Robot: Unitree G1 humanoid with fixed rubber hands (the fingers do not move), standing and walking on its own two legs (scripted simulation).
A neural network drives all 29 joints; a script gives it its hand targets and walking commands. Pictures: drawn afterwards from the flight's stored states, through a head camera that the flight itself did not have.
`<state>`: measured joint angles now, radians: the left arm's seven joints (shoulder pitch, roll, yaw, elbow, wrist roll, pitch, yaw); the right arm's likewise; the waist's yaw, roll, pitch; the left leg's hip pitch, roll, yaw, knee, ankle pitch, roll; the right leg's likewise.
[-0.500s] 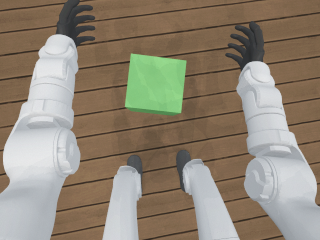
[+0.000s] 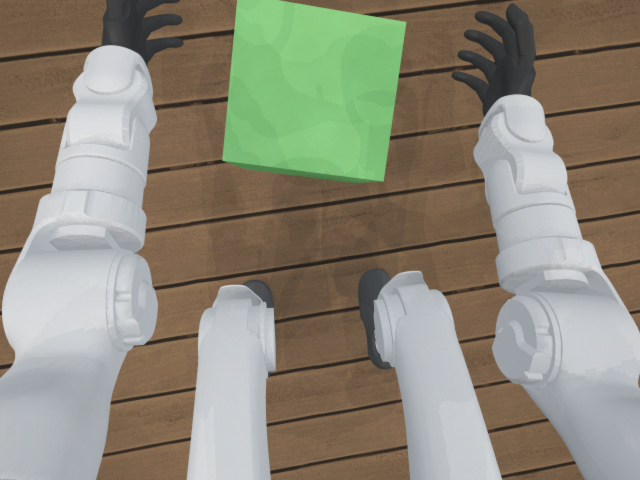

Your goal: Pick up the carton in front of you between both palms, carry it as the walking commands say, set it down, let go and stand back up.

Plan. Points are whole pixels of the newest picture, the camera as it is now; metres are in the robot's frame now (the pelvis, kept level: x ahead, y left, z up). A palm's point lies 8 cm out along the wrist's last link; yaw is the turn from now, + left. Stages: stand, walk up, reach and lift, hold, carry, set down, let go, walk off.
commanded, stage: reach and lift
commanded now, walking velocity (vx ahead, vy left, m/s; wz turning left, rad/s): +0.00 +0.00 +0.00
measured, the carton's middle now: (309, 110) +0.52 +0.01 -0.38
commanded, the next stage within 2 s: none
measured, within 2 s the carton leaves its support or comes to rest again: leaves its support in 1.28 s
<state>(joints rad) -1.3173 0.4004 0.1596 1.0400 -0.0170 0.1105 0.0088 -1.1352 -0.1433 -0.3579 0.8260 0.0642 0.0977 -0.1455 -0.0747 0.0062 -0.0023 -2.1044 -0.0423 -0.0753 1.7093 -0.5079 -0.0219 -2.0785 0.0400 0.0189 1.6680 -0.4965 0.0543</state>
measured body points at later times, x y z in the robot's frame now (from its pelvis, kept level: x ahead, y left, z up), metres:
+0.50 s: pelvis -0.03 +0.00 -0.13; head +0.36 +0.03 +0.10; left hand +0.56 +0.19 -0.33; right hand +0.51 -0.18 -0.32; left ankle +0.08 +0.12 -0.47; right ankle +0.09 -0.13 -0.47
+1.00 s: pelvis -0.03 +0.00 -0.13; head +0.35 +0.03 +0.10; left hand +0.56 +0.16 -0.32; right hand +0.52 -0.15 -0.31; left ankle +0.08 +0.12 -0.47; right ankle +0.09 -0.13 -0.47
